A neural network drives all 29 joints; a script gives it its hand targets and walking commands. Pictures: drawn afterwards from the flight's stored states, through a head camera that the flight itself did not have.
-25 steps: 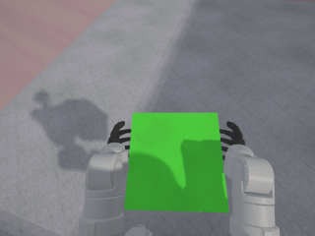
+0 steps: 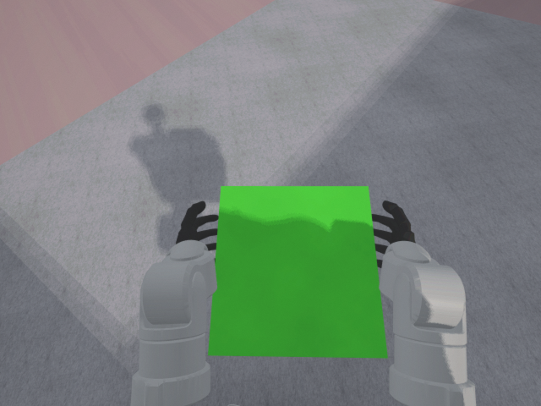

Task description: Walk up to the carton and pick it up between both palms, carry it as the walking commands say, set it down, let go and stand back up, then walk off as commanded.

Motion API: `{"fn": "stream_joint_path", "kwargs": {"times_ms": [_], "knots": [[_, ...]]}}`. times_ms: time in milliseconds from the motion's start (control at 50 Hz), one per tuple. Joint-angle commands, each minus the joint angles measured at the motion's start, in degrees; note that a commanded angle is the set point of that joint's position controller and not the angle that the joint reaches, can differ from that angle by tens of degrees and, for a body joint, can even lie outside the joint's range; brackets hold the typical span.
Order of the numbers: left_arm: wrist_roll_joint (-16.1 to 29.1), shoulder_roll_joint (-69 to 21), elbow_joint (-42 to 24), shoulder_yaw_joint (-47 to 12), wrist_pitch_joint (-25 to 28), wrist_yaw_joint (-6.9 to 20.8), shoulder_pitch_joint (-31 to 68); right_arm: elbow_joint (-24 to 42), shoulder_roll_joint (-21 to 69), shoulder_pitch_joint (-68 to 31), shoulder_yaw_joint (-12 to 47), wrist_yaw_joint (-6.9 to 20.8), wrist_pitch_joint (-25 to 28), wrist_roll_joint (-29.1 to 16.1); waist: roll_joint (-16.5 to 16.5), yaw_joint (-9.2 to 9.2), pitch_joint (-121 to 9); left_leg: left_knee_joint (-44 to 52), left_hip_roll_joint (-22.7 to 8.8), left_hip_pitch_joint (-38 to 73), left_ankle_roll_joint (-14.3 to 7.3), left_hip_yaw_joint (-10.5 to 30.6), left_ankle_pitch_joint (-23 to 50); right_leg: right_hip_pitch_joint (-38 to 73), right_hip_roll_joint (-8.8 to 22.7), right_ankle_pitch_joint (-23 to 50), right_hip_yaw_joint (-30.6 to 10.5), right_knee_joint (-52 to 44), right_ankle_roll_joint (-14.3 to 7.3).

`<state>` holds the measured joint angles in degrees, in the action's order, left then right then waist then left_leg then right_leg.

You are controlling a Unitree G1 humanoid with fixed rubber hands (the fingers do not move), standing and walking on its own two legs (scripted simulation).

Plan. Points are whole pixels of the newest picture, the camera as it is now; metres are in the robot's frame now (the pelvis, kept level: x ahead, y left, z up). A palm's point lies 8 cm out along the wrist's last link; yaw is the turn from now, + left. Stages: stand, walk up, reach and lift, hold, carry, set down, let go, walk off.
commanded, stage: carry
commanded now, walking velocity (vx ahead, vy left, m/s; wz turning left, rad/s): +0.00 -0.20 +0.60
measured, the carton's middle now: (291, 279) +0.32 +0.01 -0.03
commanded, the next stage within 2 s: none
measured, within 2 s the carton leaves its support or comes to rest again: neither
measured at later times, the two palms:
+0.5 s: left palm (197, 343) +0.19 +0.12 +0.08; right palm (420, 280) +0.27 -0.14 +0.08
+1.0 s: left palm (230, 385) +0.15 +0.07 +0.10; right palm (480, 322) +0.22 -0.19 +0.10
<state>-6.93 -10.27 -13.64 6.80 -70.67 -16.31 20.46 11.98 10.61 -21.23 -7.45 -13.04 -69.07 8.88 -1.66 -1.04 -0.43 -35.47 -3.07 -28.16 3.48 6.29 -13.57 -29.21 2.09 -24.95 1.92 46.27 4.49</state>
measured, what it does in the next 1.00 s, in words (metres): steps to the right, turning left: right foot, then left foot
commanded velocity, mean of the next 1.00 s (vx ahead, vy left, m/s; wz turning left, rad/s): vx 0.00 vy -0.04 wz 0.12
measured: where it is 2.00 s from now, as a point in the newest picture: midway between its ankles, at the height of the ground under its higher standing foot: outside the picture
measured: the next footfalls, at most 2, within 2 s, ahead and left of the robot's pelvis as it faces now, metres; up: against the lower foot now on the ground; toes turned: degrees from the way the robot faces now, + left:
right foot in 0.04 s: +0.03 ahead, -0.21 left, +0.00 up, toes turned +19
left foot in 0.34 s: -0.05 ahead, +0.01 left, +0.00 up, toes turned +13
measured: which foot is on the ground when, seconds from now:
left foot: down 0.00-0.04, up 0.06-0.32, down 0.34-1.00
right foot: up 0.00-0.02, down 0.04-1.00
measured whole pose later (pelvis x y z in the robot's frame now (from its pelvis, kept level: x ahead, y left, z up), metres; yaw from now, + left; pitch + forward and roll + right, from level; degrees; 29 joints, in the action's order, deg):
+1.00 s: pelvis -0.10 -0.13 +0.01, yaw +15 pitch +2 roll +1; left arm -8.7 -10.2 -5.9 8.1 -71.8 -14.6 20.3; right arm 4.9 10.7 -21.7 -8.3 -15.6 -71.2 8.1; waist 0.9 1.0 -5.1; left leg -30.5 -1.9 -21.3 0.0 -5.5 -11.6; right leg -24.0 4.4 -10.6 8.3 32.0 -1.6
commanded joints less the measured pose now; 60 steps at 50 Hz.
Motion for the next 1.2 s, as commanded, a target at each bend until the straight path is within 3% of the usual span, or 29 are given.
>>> {"fn": "stream_joint_path", "kwargs": {"times_ms": [0,20,40,60,100,120,160,200,260,280,300,320,340,360,380,400,460,500,520,540,560,580,600,640,720,760,800,920,1180], "knots": [[25.1,-58.4,-1.4,-38.7,0.9,23.5,26.0,4.1,54.3,-24.5,37.1,20.7,-0.8,-24.6,-11.3,1.89,-25.6,1.9,-8.4,12.2,-6.7,6.8,21.2,15.6,-1.5,6.2,5.3,-20.2,-0.5],[24.9,-58.1,-0.7,-38.4,0.8,23.7,25.0,4.3,54.2,-24.8,37.5,20.6,-1.0,-24.9,-4.4,1.42,-26.9,-3.6,-4.3,5.2,-4.0,4.0,11.8,24.6,4.0,8.7,-0.2,-25.7,-1.7],[24.1,-57.3,0.5,-37.5,1.0,24.0,24.1,3.3,54.9,-24.6,38.0,20.7,-1.3,-24.6,14.6,1.98,-25.5,-14.0,4.7,-9.4,-0.7,-5.5,-15.8,30.1,19.2,22.8,-15.8,-26.6,-7.9],[24.0,-58.6,0.7,-36.9,1.6,24.4,24.0,2.3,55.8,-26.5,38.4,21.0,-1.4,-26.1,23.4,1.73,-25.3,-28.9,4.8,-12.9,-0.5,-10.3,-28.6,26.4,25.7,37.7,-18.1,-24.2,-15.7],[23.4,-59.8,-0.7,-35.9,2.2,24.4,25.0,4.9,57.8,-29.4,41.5,21.1,-0.8,-28.9,13.8,1.39,-23.2,-36.9,2.8,-10.8,-3.4,-8.3,-21.5,24.4,18.8,44.3,-6.1,-21.2,-16.0],[22.9,-60.0,-1.0,-35.7,2.6,24.1,25.2,4.8,58.2,-30.2,42.1,21.4,-0.8,-29.9,12.5,1.55,-23.1,-34.7,1.8,-9.5,-3.4,-8.1,-17.3,25.1,15.9,42.2,-1.5,-19.6,-14.6],[22.7,-59.7,-3.4,-35.3,3.4,23.7,27.0,5.1,57.8,-32.0,42.1,21.6,-0.5,-30.9,12.7,1.66,-22.3,-26.9,2.8,-6.2,-2.6,-10.3,-15.5,25.6,13.1,40.1,3.0,-17.5,-13.0],[22.7,-58.7,-4.5,-35.3,3.5,23.5,28.1,4.0,57.0,-31.4,40.9,21.6,-0.8,-30.6,13.9,1.34,-23.1,-19.5,4.0,-2.3,-2.8,-11.7,-16.1,25.3,13.6,38.1,3.4,-17.0,-13.9],[21.9,-58.2,-2.2,-35.6,2.5,23.3,26.6,-0.1,56.4,-27.2,39.0,21.7,-1.7,-28.8,13.1,0.93,-25.8,-7.8,4.2,0.9,-4.8,-12.1,-15.4,28.8,16.1,44.9,-0.4,-14.9,-16.3],[21.8,-58.5,-1.1,-35.9,2.1,23.2,25.8,-1.3,56.5,-25.4,38.5,21.9,-1.9,-28.2,11.7,1.3,-26.4,-0.9,4.4,3.5,-5.3,-12.6,-11.9,29.3,16.0,46.9,-0.3,-13.3,-16.0],[21.7,-58.9,0.3,-36.2,1.8,23.2,24.6,-2.1,56.7,-24.2,38.2,22.1,-1.9,-27.5,8.9,1.8,-27.1,9.7,3.2,9.5,-5.4,-13.1,-2.7,27.2,15.4,44.7,1.1,-11.6,-13.8],[21.7,-59.5,1.0,-36.5,1.7,23.2,24.0,-2.7,57.3,-23.3,38.1,22.4,-1.9,-27.1,5.5,2.0,-27.7,14.1,-1.2,18.8,-5.9,-8.2,1.7,19.3,14.3,37.6,1.5,-9.0,-10.2],[22.2,-59.8,0.3,-37.2,1.5,23.4,25.5,-3.2,57.5,-22.3,37.5,22.8,-1.5,-26.4,-4.2,2.61,-27.5,10.3,-11.3,30.3,-9.7,4.4,23.0,3.9,10.9,22.8,2.3,-4.0,-5.3],[23.7,-59.6,-3.3,-39.2,1.3,23.8,29.8,-4.4,57.5,-20.7,36.3,22.9,-0.6,-25.8,-18.9,3.3,-24.7,9.4,-20.1,32.3,-16.0,15.2,43.7,-6.8,3.8,-2.6,7.1,1.5,-1.6],[23.6,-60.4,-2.6,-39.8,1.4,23.9,30.9,-2.1,58.5,-23.1,36.8,23.0,-0.6,-26.5,-13.5,2.93,-24.1,7.6,-19.1,32.5,-17.3,11.2,50.3,-6.7,3.9,-7.5,3.0,8.2,-1.1],[24.1,-61.1,-2.2,-40.1,1.4,24.2,31.9,-2.1,58.9,-24.4,36.9,23.0,-0.6,-26.5,-8.7,2.69,-24.0,7.4,-17.5,29.5,-16.4,7.0,45.6,-5.2,3.6,-6.9,1.3,9.5,-1.2],[26.3,-61.5,-1.3,-39.6,1.2,24.8,33.4,-0.2,58.0,-27.3,36.2,22.1,-0.2,-25.3,-8.0,2.14,-22.1,7.2,-11.2,21.9,-12.9,-2.2,34.0,2.4,2.2,0.0,4.4,0.0,-0.8],[27.1,-61.1,-0.9,-39.2,1.0,25.0,33.2,1.2,57.1,-28.7,36.2,21.5,-0.4,-25.0,-7.7,1.74,-22.7,5.7,-10.0,19.2,-11.7,-3.6,31.6,9.2,0.7,4.5,7.8,-10.1,-1.1],[27.1,-61.0,-0.2,-38.9,0.7,25.1,32.3,1.0,56.8,-28.3,36.1,21.2,-0.6,-24.5,-6.2,1.32,-23.4,4.1,-8.6,17.5,-10.1,-4.9,28.0,14.1,0.5,11.4,9.0,-17.3,-1.2],[27.1,-60.8,0.4,-38.5,0.4,25.3,31.7,0.6,56.7,-27.7,36.1,21.0,-0.8,-24.0,-3.7,1.46,-24.7,2.2,-6.5,15.0,-8.2,-5.6,22.1,19.3,2.9,17.0,6.4,-19.8,-1.7],[27.0,-60.5,1.0,-38.1,0.0,25.6,31.2,-0.1,56.7,-26.9,36.2,20.8,-1.0,-23.6,3.6,1.87,-26.0,-1.1,-3.5,9.3,-5.7,-7.3,10.1,24.8,9.8,30.3,-1.9,-21.0,-3.0],[25.7,-60.5,4.2,-36.8,0.0,25.7,28.8,-0.6,57.1,-27.6,36.8,20.7,-1.5,-24.0,13.8,1.94,-25.6,-2.6,-0.1,6.3,-3.6,-9.8,-6.2,24.2,16.1,39.8,-8.5,-20.9,-7.7],[25.9,-60.9,5.0,-36.4,0.0,25.9,28.8,-1.5,57.2,-28.4,37.3,20.8,-1.6,-24.7,15.3,1.59,-25.4,-5.2,0.7,6.4,-3.7,-9.9,-13.0,22.9,17.8,37.5,-9.8,-22.4,-10.5],[25.0,-61.1,4.9,-35.8,0.4,25.7,30.5,-1.6,58.6,-31.5,38.6,21.3,-1.5,-26.6,11.0,1.28,-22.8,-4.1,0.8,6.4,-4.3,-9.9,-10.4,19.8,16.7,27.1,-7.9,-23.9,-11.3],[23.4,-60.0,3.4,-34.4,1.0,24.8,30.7,-3.0,59.4,-32.3,38.4,22.4,-1.7,-27.9,8.4,1.12,-22.1,5.5,0.2,11.0,-4.4,-11.0,-3.2,16.7,12.7,16.5,-2.4,-23.4,-8.6],[23.2,-59.4,3.0,-34.5,1.0,24.6,31.4,-3.8,59.9,-32.2,38.1,22.8,-1.9,-28.1,5.7,1.08,-20.9,7.4,-1.1,11.0,-4.7,-9.3,-3.4,14.3,11.0,5.2,-1.3,-23.7,-7.2],[23.2,-59.0,3.2,-34.9,0.8,24.6,32.2,-4.7,60.1,-32.1,37.8,23.1,-2.1,-28.0,4.4,1.14,-19.1,9.4,-2.0,10.0,-5.0,-7.7,-5.9,12.1,9.7,0.3,-1.3,-24.1,-6.6],[24.4,-59.9,3.6,-36.3,0.4,24.8,33.8,-5.9,60.0,-32.1,36.7,23.1,-2.0,-27.3,2.1,1.34,-19.6,11.3,-3.2,9.9,-5.2,-6.3,-6.0,11.5,8.3,3.3,-1.2,-22.4,-6.0],[25.5,-61.0,3.7,-37.1,0.8,25.2,33.0,-4.1,59.3,-31.2,36.6,22.2,-0.9,-26.3,1.7,1.4,-22.5,10.8,-4.2,10.4,-5.8,-5.5,-0.8,13.3,7.1,12.2,-0.4,-19.5,-5.8]]}}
